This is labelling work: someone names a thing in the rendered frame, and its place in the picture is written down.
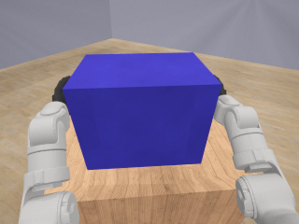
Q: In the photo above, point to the robot left hand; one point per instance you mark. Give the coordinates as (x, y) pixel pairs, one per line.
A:
(58, 95)

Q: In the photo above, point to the right robot upper arm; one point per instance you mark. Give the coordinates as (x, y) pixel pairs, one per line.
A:
(265, 198)

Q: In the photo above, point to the left robot upper arm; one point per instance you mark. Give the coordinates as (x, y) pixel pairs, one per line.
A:
(54, 208)

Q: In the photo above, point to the robot right hand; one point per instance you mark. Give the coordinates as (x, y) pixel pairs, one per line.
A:
(222, 91)

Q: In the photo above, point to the right robot forearm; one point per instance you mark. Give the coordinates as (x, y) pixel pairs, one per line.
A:
(251, 152)

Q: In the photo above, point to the left robot forearm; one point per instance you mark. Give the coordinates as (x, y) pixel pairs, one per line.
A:
(46, 149)

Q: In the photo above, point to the carton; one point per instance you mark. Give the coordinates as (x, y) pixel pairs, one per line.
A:
(134, 110)

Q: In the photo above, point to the pedestal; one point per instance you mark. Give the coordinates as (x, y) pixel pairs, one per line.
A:
(201, 193)

